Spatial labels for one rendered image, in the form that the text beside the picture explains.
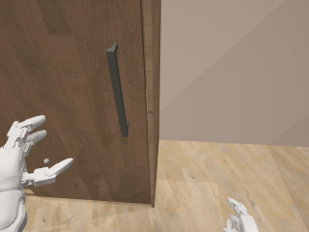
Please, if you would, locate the left robot hand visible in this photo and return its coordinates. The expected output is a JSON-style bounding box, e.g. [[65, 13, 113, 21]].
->
[[0, 115, 73, 192]]

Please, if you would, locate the handle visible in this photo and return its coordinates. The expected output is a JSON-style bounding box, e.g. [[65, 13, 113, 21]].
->
[[105, 43, 129, 137]]

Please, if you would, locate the right robot hand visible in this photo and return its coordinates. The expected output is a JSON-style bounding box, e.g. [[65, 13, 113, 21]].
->
[[223, 197, 260, 232]]

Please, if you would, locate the robot left forearm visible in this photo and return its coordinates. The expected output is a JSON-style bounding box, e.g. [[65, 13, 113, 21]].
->
[[0, 189, 28, 232]]

